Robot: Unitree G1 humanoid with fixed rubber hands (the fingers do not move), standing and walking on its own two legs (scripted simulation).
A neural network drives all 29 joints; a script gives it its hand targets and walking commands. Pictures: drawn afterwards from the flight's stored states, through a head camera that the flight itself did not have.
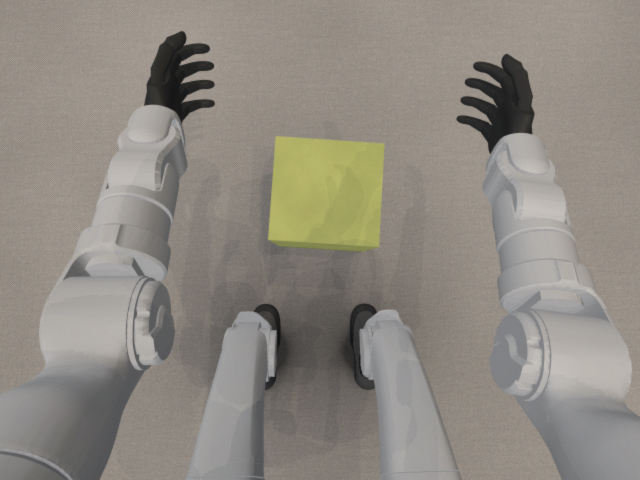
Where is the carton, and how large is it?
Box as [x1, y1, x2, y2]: [268, 136, 384, 251]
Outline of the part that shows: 276,136 268,239 280,246 362,251 378,246 384,144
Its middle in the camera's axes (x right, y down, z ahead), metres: +0.01 -0.08 +0.86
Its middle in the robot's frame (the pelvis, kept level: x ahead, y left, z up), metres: +0.47 -0.02 -0.51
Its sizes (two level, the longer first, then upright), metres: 0.210 0.200 0.250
